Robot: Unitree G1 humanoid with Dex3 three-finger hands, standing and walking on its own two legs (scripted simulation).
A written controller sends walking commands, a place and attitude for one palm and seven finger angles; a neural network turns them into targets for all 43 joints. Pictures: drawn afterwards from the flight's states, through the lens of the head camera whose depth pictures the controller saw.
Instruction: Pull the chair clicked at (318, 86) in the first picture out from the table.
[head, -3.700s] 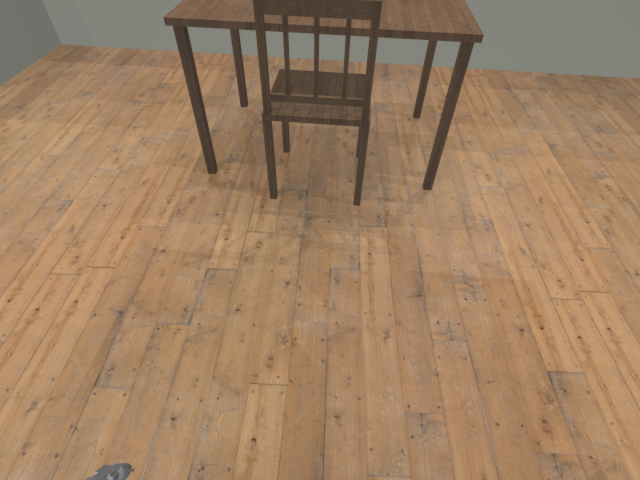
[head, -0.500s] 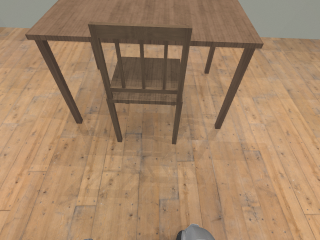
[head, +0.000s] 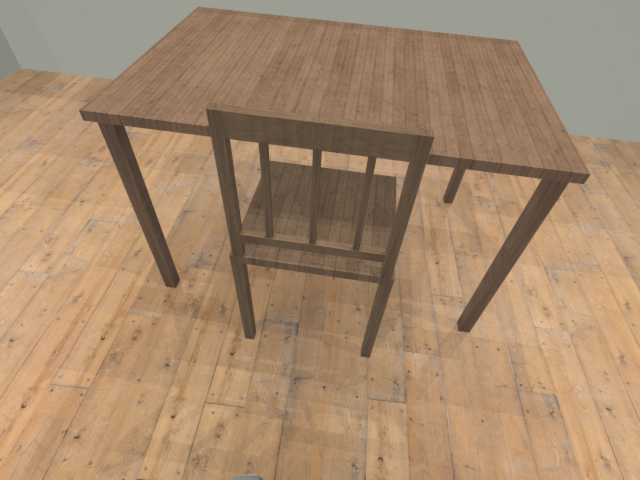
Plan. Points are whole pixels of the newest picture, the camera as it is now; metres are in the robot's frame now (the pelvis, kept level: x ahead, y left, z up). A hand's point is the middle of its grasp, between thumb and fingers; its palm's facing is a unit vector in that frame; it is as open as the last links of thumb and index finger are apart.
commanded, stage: take the last steps up to it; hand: left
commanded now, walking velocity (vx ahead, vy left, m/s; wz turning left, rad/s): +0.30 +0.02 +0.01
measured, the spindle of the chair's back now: (314, 199) +0.69 +0.07 -0.10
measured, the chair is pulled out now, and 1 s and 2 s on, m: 0.00 0.00 0.00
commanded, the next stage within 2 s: come to a stop and stand still in 0.52 s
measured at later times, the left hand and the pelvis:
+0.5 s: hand (216, 428) +0.22 +0.18 -0.17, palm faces +0.00 -0.97 -0.23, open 7.3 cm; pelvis +0.15 -0.01 -0.01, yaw -2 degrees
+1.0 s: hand (227, 425) +0.24 +0.17 -0.19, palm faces +0.05 -0.98 -0.18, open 7.3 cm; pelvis +0.22 +0.00 +0.00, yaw -3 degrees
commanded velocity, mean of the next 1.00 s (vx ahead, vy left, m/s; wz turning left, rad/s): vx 0.06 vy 0.00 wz -0.01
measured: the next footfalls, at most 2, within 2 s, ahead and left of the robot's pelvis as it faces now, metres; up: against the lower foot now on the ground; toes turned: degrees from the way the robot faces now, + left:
left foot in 0.04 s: +0.13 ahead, +0.13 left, +0.00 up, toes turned +8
right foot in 0.50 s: +0.24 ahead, -0.11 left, +0.00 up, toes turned -8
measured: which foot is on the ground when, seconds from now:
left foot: up 0.00-0.02, down 0.04-0.50, up 0.52-0.86, down 0.88-1.00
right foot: down 0.00-0.06, up 0.08-0.48, down 0.50-0.92, up 0.94-1.00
